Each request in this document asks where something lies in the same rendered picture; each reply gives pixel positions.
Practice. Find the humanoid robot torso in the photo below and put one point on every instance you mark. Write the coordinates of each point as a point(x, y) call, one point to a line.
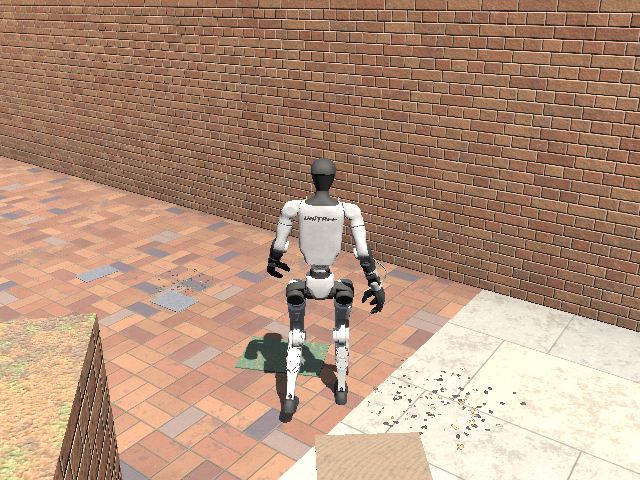
point(320, 238)

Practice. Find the right robot upper arm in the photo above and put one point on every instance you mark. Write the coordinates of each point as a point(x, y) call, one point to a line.
point(353, 213)

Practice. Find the left robot upper arm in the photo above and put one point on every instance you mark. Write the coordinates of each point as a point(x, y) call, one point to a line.
point(289, 211)

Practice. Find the humanoid robot head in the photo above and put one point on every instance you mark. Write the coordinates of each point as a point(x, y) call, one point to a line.
point(323, 173)

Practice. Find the robot left hand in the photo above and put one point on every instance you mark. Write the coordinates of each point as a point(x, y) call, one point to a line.
point(272, 272)

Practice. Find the robot right hand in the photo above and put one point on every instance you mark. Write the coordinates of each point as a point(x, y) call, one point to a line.
point(379, 299)

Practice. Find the robot left forearm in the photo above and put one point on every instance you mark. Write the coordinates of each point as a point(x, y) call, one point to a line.
point(274, 257)

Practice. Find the robot right forearm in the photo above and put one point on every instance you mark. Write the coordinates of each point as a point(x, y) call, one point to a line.
point(370, 271)

